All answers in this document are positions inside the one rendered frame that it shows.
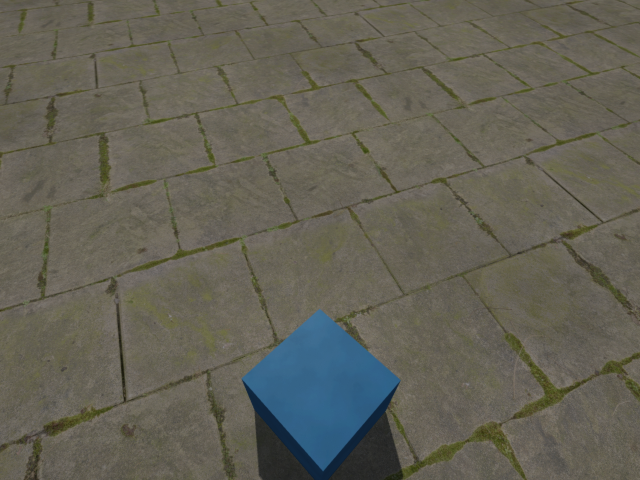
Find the carton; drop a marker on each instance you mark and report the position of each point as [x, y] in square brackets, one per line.
[320, 392]

